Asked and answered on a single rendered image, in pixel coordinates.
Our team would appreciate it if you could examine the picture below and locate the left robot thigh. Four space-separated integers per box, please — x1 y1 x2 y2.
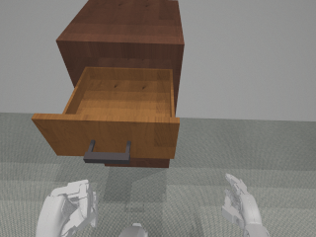
119 225 148 237

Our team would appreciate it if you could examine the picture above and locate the handle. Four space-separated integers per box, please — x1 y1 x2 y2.
83 139 131 165

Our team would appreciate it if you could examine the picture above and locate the robot left hand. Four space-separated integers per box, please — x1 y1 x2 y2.
36 180 99 237

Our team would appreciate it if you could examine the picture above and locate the drawer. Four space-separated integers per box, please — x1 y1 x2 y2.
31 66 180 159

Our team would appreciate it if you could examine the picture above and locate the robot left shin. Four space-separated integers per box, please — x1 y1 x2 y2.
132 223 142 227

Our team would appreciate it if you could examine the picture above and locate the right robot forearm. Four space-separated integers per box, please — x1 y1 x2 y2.
243 223 270 237

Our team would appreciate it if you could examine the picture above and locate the cabinet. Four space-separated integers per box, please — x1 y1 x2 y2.
56 0 185 168

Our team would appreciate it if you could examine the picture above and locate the robot right hand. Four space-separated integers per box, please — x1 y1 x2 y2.
221 173 263 230

